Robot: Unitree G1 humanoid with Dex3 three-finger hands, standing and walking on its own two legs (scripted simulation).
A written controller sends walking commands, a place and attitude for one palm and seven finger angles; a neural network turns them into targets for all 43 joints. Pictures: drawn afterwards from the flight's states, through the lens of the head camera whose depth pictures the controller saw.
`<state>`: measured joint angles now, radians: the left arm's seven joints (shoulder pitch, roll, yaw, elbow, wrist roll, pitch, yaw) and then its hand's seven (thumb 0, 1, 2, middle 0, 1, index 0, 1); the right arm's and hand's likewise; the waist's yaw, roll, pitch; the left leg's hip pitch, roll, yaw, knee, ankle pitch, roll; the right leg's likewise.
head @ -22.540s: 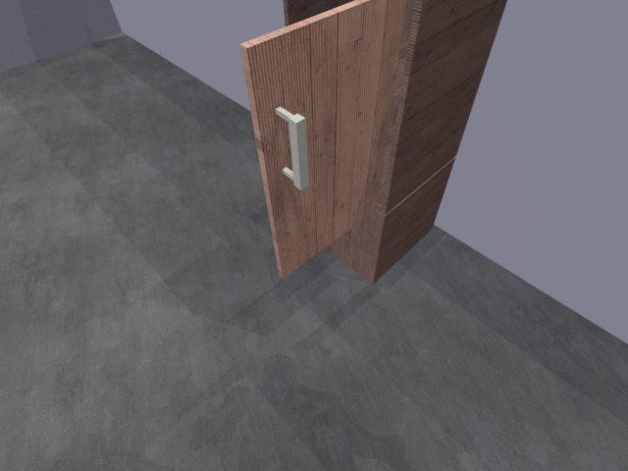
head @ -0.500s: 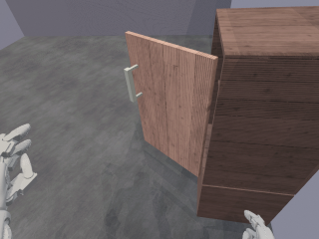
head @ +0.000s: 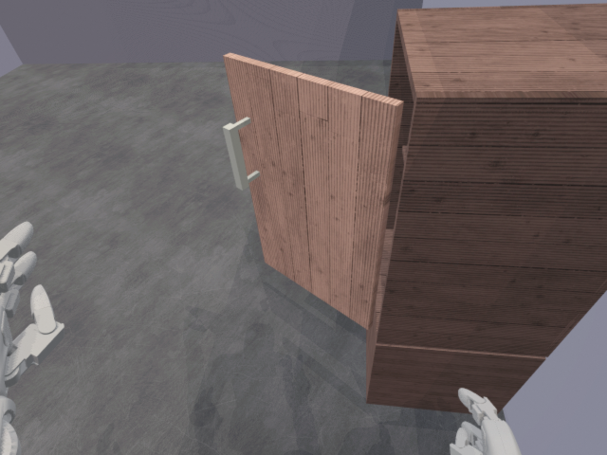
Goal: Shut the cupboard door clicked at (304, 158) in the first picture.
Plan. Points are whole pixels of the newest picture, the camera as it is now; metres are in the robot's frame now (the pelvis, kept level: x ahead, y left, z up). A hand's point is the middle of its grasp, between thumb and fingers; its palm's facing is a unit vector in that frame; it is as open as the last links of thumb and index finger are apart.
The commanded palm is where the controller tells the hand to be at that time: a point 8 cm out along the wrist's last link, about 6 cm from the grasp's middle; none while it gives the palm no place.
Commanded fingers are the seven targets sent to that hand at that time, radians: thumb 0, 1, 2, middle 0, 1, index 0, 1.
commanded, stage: step back with the hand held close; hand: left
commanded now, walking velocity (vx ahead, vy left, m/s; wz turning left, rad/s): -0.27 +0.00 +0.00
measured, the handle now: (243, 154) +0.67 +0.20 +0.06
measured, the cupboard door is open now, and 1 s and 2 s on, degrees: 57 57 57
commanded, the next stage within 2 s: stop stepping back and stand still in 1.38 s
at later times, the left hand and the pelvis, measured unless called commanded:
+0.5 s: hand (7, 369) +0.15 +0.30 +0.16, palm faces +0.43 -0.77 -0.47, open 7.4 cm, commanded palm +0.09 +0.33 +0.17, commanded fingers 0.00 0.90 0.90 -0.20 -0.30 -0.20 -0.30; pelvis -0.06 +0.03 -0.02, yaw -1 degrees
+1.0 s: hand out of the picture +0.09 +0.30 +0.17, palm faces +0.47 -0.73 -0.49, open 7.4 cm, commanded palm +0.02 +0.33 +0.17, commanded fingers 0.00 0.90 0.90 -0.20 -0.30 -0.20 -0.30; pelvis -0.11 +0.03 -0.02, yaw +2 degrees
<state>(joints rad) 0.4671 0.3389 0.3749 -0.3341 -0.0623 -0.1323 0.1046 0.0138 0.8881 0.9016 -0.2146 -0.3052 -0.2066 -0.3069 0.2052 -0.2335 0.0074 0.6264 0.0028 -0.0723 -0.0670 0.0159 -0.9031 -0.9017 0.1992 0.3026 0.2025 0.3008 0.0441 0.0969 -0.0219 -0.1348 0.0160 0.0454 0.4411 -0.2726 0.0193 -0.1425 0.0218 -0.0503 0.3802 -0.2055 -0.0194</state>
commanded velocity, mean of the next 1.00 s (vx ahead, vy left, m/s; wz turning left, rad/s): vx -0.31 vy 0.00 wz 0.02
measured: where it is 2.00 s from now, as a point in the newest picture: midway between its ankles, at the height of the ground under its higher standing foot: outside the picture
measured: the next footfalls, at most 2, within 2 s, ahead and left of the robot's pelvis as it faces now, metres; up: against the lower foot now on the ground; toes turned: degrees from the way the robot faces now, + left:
right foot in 0.98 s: -0.15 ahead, -0.11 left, +0.00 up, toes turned +4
left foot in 1.42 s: -0.19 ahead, +0.13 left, +0.00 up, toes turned -3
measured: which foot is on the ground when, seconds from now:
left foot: down 0.00-1.00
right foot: down 0.00-0.88, up 0.90-0.96, down 0.98-1.00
